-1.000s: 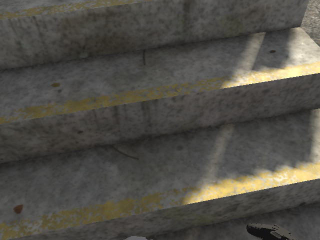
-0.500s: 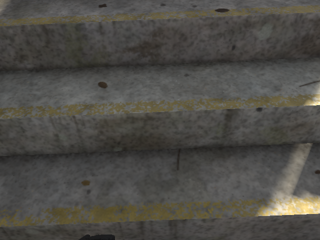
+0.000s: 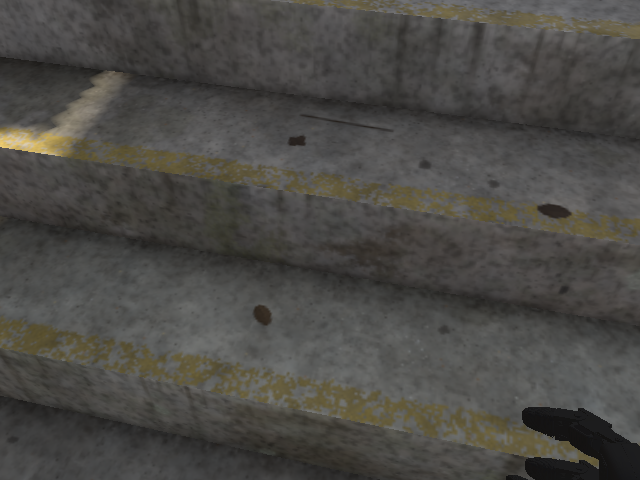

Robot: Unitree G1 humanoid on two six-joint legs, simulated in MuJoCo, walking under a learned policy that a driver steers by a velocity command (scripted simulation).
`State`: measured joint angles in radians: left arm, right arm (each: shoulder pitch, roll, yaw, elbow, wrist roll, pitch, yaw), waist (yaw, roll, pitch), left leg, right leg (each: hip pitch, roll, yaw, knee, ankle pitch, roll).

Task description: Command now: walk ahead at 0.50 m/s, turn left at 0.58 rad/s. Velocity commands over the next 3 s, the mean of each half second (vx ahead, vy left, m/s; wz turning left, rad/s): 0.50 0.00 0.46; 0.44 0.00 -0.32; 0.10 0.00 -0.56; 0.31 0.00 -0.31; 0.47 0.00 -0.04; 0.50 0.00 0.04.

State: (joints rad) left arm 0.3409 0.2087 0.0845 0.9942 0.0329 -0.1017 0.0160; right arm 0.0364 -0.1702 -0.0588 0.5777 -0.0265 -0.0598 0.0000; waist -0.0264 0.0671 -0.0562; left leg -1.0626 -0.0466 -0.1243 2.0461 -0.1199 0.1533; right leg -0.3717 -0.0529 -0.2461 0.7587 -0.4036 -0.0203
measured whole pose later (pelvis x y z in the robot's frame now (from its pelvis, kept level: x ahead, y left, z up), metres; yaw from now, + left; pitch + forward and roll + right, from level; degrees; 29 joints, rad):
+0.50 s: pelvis +0.29 +0.10 +0.18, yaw +11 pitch +2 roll +2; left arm 0.13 0.13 0.04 0.62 0.03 -0.11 0.01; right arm 0.28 -0.21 -0.08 0.88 -0.03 -0.06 0.01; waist 0.03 -0.02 -0.03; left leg -0.53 -0.10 0.14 0.80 -0.32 0.13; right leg -0.89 0.00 0.05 2.05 -0.09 -0.07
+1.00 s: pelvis +0.55 +0.09 +0.33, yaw -2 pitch +2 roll -3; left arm 0.26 0.21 0.06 0.86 0.03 0.00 0.04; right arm 0.30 -0.15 -0.04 0.72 -0.04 -0.10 -0.01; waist -0.01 0.01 -0.07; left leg -0.73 0.01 -0.07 1.88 -0.06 0.06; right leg -0.57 0.17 -0.15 1.03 -0.51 -0.17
